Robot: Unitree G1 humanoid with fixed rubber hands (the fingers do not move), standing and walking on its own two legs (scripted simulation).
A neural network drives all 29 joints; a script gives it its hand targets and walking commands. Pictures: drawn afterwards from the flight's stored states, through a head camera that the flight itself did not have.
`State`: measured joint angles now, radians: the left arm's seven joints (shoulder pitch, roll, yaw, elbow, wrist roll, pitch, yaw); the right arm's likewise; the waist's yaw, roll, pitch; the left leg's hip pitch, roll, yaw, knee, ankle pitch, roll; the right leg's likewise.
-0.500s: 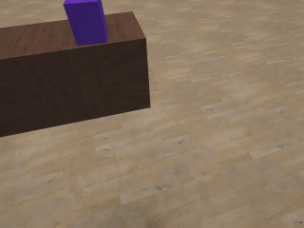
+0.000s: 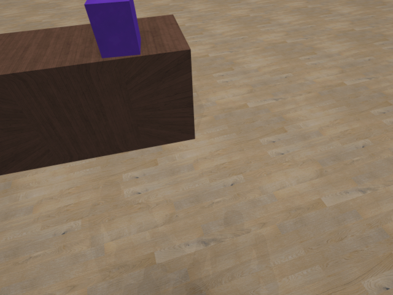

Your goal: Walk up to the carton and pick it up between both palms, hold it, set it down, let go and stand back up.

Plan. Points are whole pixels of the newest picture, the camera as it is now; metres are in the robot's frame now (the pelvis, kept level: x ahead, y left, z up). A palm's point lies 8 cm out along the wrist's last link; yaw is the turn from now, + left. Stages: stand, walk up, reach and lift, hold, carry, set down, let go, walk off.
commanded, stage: walk up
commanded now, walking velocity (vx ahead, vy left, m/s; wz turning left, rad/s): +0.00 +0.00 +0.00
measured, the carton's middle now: (116, 23) +1.38 +0.45 +0.03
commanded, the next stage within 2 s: none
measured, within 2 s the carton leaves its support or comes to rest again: neither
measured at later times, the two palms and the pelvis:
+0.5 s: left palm out of the picture +0.04 +0.40 -0.18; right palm out of the picture +0.15 -0.13 -0.14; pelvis +0.10 +0.14 -0.04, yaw +13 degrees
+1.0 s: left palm (56, 213) +0.39 +0.44 -0.14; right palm (234, 214) +0.39 -0.07 -0.16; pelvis +0.36 +0.18 -0.03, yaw +19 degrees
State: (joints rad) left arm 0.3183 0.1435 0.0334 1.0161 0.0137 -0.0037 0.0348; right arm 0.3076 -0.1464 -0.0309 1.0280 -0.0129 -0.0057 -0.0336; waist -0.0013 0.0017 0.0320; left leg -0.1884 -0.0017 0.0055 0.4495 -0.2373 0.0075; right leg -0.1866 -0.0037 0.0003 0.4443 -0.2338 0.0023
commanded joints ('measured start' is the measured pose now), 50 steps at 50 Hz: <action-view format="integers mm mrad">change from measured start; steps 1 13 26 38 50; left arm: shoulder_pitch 59 1 -11 -214 169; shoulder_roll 69 227 228 152 299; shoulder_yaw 9 40 -43 -53 43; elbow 8 -35 -190 -283 -241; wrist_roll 0 51 22 44 -13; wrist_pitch -7 -90 -54 -32 -39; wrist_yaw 4 4 -66 -80 -7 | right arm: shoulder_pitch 60 43 253 351 308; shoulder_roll -73 -127 -304 -163 -215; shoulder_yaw -11 -38 -56 -16 -2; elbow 4 -151 -197 -156 -247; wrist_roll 0 -35 -11 -18 -21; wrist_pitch -7 -12 -38 -108 -52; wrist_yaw -4 104 12 34 25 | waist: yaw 0 -17 -44 -55 78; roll -1 -204 132 104 -134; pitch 38 101 121 140 -61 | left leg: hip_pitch -25 -335 52 70 -441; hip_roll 75 86 317 156 0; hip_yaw -80 0 -562 -153 -120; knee -99 417 -230 -213 892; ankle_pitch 65 -29 -385 137 -227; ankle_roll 32 -58 111 109 25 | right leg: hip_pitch -20 -40 -550 -486 254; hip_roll -66 -263 -141 -72 -430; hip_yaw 69 -18 34 -80 739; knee -81 -313 820 312 -294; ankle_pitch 76 -418 -179 255 -493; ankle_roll -34 -119 -36 17 -178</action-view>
